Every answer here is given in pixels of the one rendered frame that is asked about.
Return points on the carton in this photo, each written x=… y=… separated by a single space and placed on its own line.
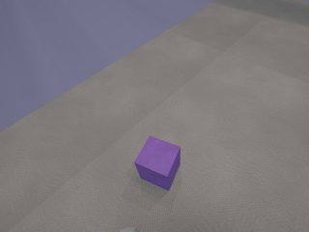
x=158 y=162

